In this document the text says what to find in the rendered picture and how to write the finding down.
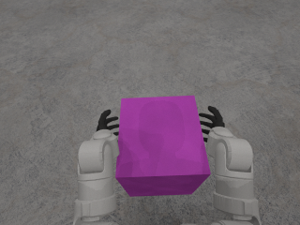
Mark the left robot forearm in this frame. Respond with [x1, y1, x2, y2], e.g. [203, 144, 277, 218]
[72, 129, 120, 225]

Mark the right robot forearm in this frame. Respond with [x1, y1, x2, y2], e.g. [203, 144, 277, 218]
[205, 127, 262, 225]

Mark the carton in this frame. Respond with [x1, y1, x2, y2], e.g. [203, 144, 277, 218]
[115, 96, 211, 197]

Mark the robot left hand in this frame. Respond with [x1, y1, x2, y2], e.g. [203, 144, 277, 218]
[97, 109, 119, 142]

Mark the robot right hand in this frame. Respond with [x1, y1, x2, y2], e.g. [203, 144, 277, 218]
[199, 106, 225, 143]

